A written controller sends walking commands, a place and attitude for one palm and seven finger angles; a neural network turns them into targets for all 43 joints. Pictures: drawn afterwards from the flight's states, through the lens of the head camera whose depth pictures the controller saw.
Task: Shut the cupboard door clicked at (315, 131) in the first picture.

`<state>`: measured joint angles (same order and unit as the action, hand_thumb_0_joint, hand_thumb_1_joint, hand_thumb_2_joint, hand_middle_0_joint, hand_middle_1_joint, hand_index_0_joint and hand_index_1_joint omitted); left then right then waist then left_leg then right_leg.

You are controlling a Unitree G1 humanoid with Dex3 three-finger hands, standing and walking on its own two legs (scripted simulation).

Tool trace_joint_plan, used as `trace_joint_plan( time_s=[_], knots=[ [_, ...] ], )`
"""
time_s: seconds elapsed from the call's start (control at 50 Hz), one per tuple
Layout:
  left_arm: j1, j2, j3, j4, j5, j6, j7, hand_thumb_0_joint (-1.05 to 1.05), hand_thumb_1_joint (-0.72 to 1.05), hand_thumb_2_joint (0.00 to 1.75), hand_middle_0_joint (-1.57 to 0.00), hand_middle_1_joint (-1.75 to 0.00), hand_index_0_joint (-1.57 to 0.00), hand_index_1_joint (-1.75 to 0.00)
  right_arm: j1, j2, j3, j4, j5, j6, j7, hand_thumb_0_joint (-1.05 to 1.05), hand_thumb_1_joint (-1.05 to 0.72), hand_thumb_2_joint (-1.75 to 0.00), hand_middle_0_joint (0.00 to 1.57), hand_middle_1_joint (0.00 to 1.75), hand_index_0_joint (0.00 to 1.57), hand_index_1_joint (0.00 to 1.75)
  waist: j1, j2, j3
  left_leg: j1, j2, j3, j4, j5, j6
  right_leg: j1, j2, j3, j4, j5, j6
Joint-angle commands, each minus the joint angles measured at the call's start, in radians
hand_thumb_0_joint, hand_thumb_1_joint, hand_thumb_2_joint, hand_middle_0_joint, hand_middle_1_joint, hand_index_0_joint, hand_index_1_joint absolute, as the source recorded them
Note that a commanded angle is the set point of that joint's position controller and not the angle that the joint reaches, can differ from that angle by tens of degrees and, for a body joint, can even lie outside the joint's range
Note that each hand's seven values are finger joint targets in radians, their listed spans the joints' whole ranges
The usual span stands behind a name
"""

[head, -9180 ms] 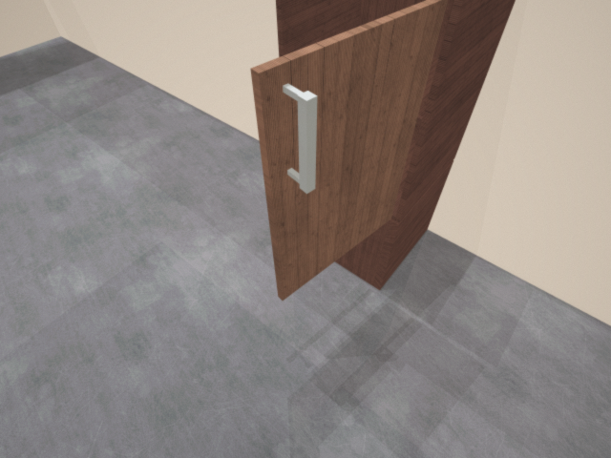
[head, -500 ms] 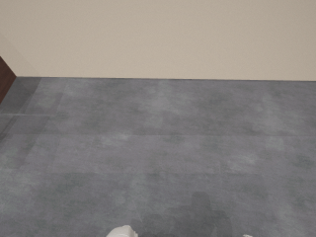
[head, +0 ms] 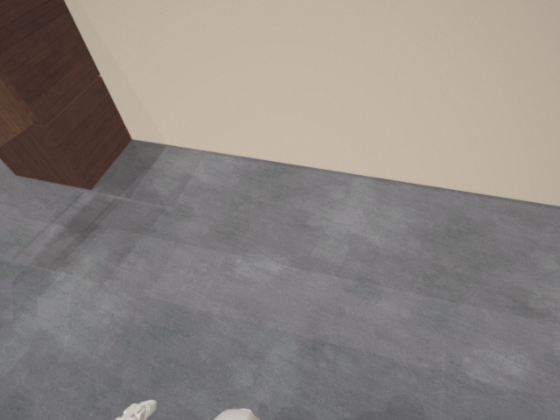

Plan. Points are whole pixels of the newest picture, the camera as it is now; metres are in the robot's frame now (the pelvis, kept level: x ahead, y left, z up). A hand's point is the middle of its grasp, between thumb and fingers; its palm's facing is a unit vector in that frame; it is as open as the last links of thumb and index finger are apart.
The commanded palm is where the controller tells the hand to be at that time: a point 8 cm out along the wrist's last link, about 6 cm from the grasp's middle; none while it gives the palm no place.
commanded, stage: walk to a spot facing it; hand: left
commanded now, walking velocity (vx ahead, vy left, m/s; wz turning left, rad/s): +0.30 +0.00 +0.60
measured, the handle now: out of the picture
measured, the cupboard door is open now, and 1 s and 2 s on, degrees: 80 80 80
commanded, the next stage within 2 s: turn to face it in 1.56 s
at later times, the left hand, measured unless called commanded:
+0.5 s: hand out of the picture +0.11 +0.25 -0.18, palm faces +0.35 -0.91 -0.20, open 7.4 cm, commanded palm none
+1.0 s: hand (161, 245) +0.47 +0.29 -0.15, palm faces +0.36 -0.92 -0.17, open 7.4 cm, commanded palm none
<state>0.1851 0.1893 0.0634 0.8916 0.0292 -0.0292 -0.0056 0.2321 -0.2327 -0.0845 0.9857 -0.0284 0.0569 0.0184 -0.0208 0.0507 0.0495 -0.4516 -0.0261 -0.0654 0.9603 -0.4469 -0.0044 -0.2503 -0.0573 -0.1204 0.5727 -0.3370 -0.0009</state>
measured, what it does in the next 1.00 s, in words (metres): walks ahead, turning left: left foot, then right foot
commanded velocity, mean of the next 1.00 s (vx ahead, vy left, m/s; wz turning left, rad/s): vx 0.36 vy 0.00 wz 0.34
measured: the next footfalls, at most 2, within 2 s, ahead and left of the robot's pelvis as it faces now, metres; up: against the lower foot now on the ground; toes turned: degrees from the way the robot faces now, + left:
left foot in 0.36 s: +0.23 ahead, +0.16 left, +0.00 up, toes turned +22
right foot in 0.88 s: +0.52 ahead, +0.02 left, +0.00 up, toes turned +13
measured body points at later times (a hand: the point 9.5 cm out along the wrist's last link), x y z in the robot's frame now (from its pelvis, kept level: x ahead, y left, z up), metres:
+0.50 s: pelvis +0.18 +0.08 -0.01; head +0.22 +0.10 +0.44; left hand +0.09 +0.30 -0.16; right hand +0.36 -0.12 -0.14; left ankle +0.19 +0.15 -0.73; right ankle +0.13 -0.09 -0.62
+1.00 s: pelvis +0.42 +0.10 +0.00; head +0.46 +0.10 +0.45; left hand +0.45 +0.34 -0.13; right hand +0.42 -0.14 -0.16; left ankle +0.27 +0.17 -0.64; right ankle +0.48 +0.01 -0.73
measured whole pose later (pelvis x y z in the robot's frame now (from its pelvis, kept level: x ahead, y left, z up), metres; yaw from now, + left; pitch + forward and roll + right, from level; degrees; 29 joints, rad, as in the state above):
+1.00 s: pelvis +0.42 +0.10 +0.00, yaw +24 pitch +0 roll +0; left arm 0.11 0.13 0.05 0.96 0.02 -0.09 -0.01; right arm 0.41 -0.15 -0.05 1.14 -0.02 -0.02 -0.01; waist -0.06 0.02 0.09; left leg -0.35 0.03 0.01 1.16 -0.39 0.03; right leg -0.29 -0.06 -0.18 0.56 -0.27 -0.03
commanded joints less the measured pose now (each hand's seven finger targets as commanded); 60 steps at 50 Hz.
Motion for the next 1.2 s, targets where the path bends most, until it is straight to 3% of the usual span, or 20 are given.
trace_joint_plan(
  time_s=[0.0, 0.08, 0.2, 0.26, 0.3, 0.32, 0.34, 0.36, 0.4, 0.48, 0.6, 0.76, 0.8, 0.82, 0.84, 0.86, 0.88, 0.94, 1.02, 1.18],
  knots=[
    [0.049, 0.121, 0.025, -0.019, -0.009, -0.037, 0.019, 0.00, 0.90, 0.90, -0.20, -0.30, -0.20, -0.30, -0.103, -0.069, -0.022, -0.100, -0.006, -0.038, 0.026, 0.00, -0.90, -0.90, 0.20, 0.30, 0.20, 0.30, 0.006, -0.226, 0.044, -0.282, 0.104, 0.008, 0.294, 0.163, -0.031, 0.127, -0.306, 0.216, -0.409, -0.029, -0.033],
    [0.174, 0.113, 0.020, 0.043, -0.004, -0.060, 0.021, 0.00, 0.90, 0.90, -0.20, -0.30, -0.20, -0.30, -0.164, -0.027, 0.000, -0.103, 0.003, -0.044, 0.034, 0.00, -0.90, -0.90, 0.20, 0.30, 0.20, 0.30, 0.041, -0.211, -0.002, -0.310, 0.098, 0.096, 0.133, 0.187, -0.039, 0.326, -0.273, -0.005, -0.306, 0.536, -0.033],
    [0.264, 0.136, 0.021, 0.110, 0.003, -0.055, 0.019, 0.00, 0.90, 0.90, -0.20, -0.30, -0.20, -0.30, -0.282, 0.005, 0.027, -0.129, 0.006, -0.055, 0.046, 0.00, -0.90, -0.90, 0.20, 0.30, 0.20, 0.30, 0.076, -0.223, 0.011, -0.231, 0.075, 0.195, -0.175, 0.182, -0.005, 0.400, -0.302, -0.109, -0.252, 0.712, -0.036],
    [0.233, 0.173, 0.026, 0.107, 0.002, -0.054, 0.017, 0.00, 0.90, 0.90, -0.20, -0.30, -0.20, -0.30, -0.199, -0.013, 0.025, -0.112, 0.004, -0.068, 0.035, 0.00, -0.90, -0.90, 0.20, 0.30, 0.20, 0.30, 0.022, -0.241, -0.013, -0.023, -0.002, 0.273, -0.268, 0.116, 0.047, 0.344, -0.325, -0.152, -0.125, 0.985, -0.040],
    [0.185, 0.195, 0.027, 0.107, -0.008, -0.052, 0.011, 0.00, 0.90, 0.90, -0.20, -0.30, -0.20, -0.30, 0.015, -0.070, 0.004, -0.056, -0.004, -0.075, 0.022, 0.00, -0.90, -0.90, 0.20, 0.30, 0.20, 0.30, -0.097, -0.195, -0.119, 0.320, -0.049, 0.287, -0.385, 0.197, 0.079, 0.190, -0.296, -0.204, 0.150, 0.956, -0.005],
    [0.171, 0.161, 0.022, 0.077, -0.014, -0.051, -0.001, 0.00, 0.90, 0.90, -0.20, -0.30, -0.20, -0.30, 0.165, -0.166, -0.021, -0.028, -0.013, -0.080, 0.008, 0.00, -0.90, -0.90, 0.20, 0.30, 0.20, 0.30, -0.173, -0.062, -0.226, 0.593, 0.078, 0.116, -0.425, 0.220, 0.137, -0.022, -0.243, -0.206, 0.435, 0.661, 0.026],
    [0.159, 0.092, 0.009, 0.023, -0.028, -0.049, -0.017, 0.00, 0.90, 0.90, -0.20, -0.30, -0.20, -0.30, 0.255, -0.288, -0.053, -0.009, -0.015, -0.091, -0.006, 0.00, -0.90, -0.90, 0.20, 0.30, 0.20, 0.30, -0.181, 0.197, -0.334, 0.811, 0.405, -0.405, -0.506, 0.406, 0.278, -0.368, -0.063, -0.131, 0.767, -0.180, 0.074],
    [0.051, 0.112, 0.012, -0.014, -0.024, -0.037, -0.006, 0.00, 0.90, 0.90, -0.20, -0.30, -0.20, -0.30, 0.269, -0.313, -0.062, 0.005, 0.010, -0.082, -0.021, 0.00, -0.90, -0.90, 0.20, 0.30, 0.20, 0.30, -0.181, 0.090, -0.347, 0.800, 0.453, -0.474, -0.598, 0.488, 0.304, -0.449, -0.058, 0.051, 0.893, -0.200, 0.048],
    [0.013, 0.090, 0.018, -0.013, -0.015, -0.038, 0.002, 0.00, 0.90, 0.90, -0.20, -0.30, -0.20, -0.30, 0.120, -0.218, -0.033, -0.042, 0.006, -0.100, -0.030, 0.00, -0.90, -0.90, 0.20, 0.30, 0.20, 0.30, -0.092, -0.043, -0.145, 0.463, 0.409, -0.317, -0.650, 0.334, 0.247, -0.437, -0.119, 0.085, 0.903, -0.064, 0.042],
    [0.139, 0.036, 0.007, 0.070, 0.009, 0.004, -0.014, 0.00, 0.90, 0.90, -0.20, -0.30, -0.20, -0.30, 0.018, -0.089, 0.014, -0.042, 0.007, -0.132, -0.036, 0.00, -0.90, -0.90, 0.20, 0.30, 0.20, 0.30, 0.018, 0.065, 0.013, 0.210, 0.261, -0.084, -0.740, 0.353, 0.176, -0.327, -0.135, 0.098, 0.680, 0.059, 0.067],
    [0.012, 0.048, 0.012, 0.025, 0.004, 0.008, -0.020, 0.00, 0.90, 0.90, -0.20, -0.30, -0.20, -0.30, 0.100, -0.072, 0.010, -0.004, 0.011, -0.139, -0.032, 0.00, -0.90, -0.90, 0.20, 0.30, 0.20, 0.30, 0.015, -0.007, 0.017, 0.274, 0.247, -0.076, -0.816, 0.296, 0.192, -0.379, -0.124, 0.096, 0.436, 0.219, 0.078],
    [-0.188, 0.042, -0.006, -0.040, -0.005, -0.017, -0.025, 0.00, 0.90, 0.90, -0.20, -0.30, -0.20, -0.30, 0.242, -0.064, 0.022, 0.070, -0.002, -0.137, -0.038, 0.00, -0.90, -0.90, 0.20, 0.30, 0.20, 0.30, -0.044, 0.046, 0.035, 0.442, 0.253, -0.030, -0.712, 0.617, 0.180, -0.302, -0.047, 0.031, 0.075, 0.177, 0.038],
    [-0.150, 0.059, -0.002, -0.029, -0.005, -0.026, -0.022, 0.00, 0.90, 0.90, -0.20, -0.30, -0.20, -0.30, 0.251, -0.069, 0.022, 0.085, -0.002, -0.132, -0.038, 0.00, -0.90, -0.90, 0.20, 0.30, 0.20, 0.30, -0.018, 0.028, 0.016, 0.421, 0.245, -0.022, -0.631, 0.702, 0.163, -0.164, -0.006, 0.005, 0.007, 0.145, 0.017],
    [-0.049, 0.069, 0.006, 0.003, -0.003, -0.034, -0.021, 0.00, 0.90, 0.90, -0.20, -0.30, -0.20, -0.30, 0.242, -0.072, 0.022, 0.088, 0.002, -0.132, -0.040, 0.00, -0.90, -0.90, 0.20, 0.30, 0.20, 0.30, 0.032, 0.012, -0.029, 0.390, 0.217, 0.000, -0.518, 0.771, 0.140, -0.013, 0.015, -0.009, -0.051, 0.182, 0.005],
    [0.125, 0.117, 0.024, 0.057, 0.000, -0.045, -0.015, 0.00, 0.90, 0.90, -0.20, -0.30, -0.20, -0.30, 0.213, -0.065, 0.022, 0.082, 0.011, -0.135, -0.037, 0.00, -0.90, -0.90, 0.20, 0.30, 0.20, 0.30, 0.110, -0.035, -0.112, 0.239, 0.175, 0.027, -0.319, 0.736, 0.107, 0.275, -0.031, 0.063, -0.060, 0.227, -0.027],
    [0.303, 0.214, 0.054, 0.111, 0.007, -0.052, -0.002, 0.00, 0.90, 0.90, -0.20, -0.30, -0.20, -0.30, 0.222, -0.029, 0.026, 0.058, 0.023, -0.142, -0.029, 0.00, -0.90, -0.90, 0.20, 0.30, 0.20, 0.30, 0.163, -0.240, -0.240, -0.019, 0.039, 0.127, -0.024, 0.403, 0.057, 0.569, -0.284, 0.369, -0.106, 0.268, -0.117],
    [0.342, 0.253, 0.059, 0.132, -0.006, -0.046, 0.000, 0.00, 0.90, 0.90, -0.20, -0.30, -0.20, -0.30, 0.231, -0.014, 0.027, 0.049, 0.027, -0.138, -0.033, 0.00, -0.90, -0.90, 0.20, 0.30, 0.20, 0.30, 0.142, -0.310, -0.273, -0.148, -0.012, 0.099, 0.265, -0.116, 0.039, 0.574, -0.468, 0.587, -0.232, 0.280, -0.203],
    [0.138, 0.096, 0.018, 0.097, -0.012, -0.047, 0.016, 0.00, 0.90, 0.90, -0.20, -0.30, -0.20, -0.30, 0.088, 0.018, 0.023, 0.043, 0.013, -0.116, -0.022, 0.00, -0.90, -0.90, 0.20, 0.30, 0.20, 0.30, 0.065, -0.134, -0.008, -0.196, 0.127, 0.015, 0.326, 0.105, 0.035, 0.201, -0.361, 0.321, -0.330, 0.211, -0.121],
    [0.110, 0.027, -0.006, 0.116, -0.008, -0.074, 0.014, 0.00, 0.90, 0.90, -0.20, -0.30, -0.20, -0.30, 0.156, 0.072, 0.024, 0.075, 0.006, -0.076, -0.005, 0.00, -0.90, -0.90, 0.20, 0.30, 0.20, 0.30, -0.010, -0.194, 0.000, -0.128, 0.143, 0.063, 0.186, 0.214, -0.002, 0.090, -0.275, 0.042, -0.381, 0.325, -0.069],
    [0.200, 0.078, -0.006, 0.177, -0.004, -0.078, 0.015, 0.00, 0.90, 0.90, -0.20, -0.30, -0.20, -0.30, -0.107, 0.064, 0.030, -0.012, 0.007, -0.081, 0.027, 0.00, -0.90, -0.90, 0.20, 0.30, 0.20, 0.30, 0.036, -0.188, 0.051, -0.178, 0.112, 0.167, -0.197, 0.273, 0.005, 0.259, -0.271, -0.081, -0.350, 0.536, -0.074]
  ],
)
